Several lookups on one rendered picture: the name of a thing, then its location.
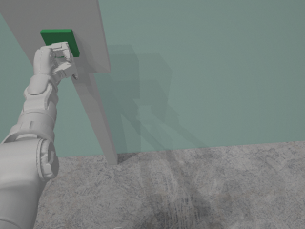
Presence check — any robot left upper arm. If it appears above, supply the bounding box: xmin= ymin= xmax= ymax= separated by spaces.
xmin=0 ymin=138 xmax=59 ymax=229

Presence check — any panel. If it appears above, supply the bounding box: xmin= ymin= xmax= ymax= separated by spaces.
xmin=0 ymin=0 xmax=118 ymax=166

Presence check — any button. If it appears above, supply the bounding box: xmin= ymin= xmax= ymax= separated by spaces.
xmin=40 ymin=29 xmax=80 ymax=58

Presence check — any robot left forearm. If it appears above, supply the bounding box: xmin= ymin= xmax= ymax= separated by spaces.
xmin=0 ymin=74 xmax=59 ymax=145

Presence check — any robot left hand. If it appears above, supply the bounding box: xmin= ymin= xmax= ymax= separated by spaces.
xmin=33 ymin=41 xmax=80 ymax=85

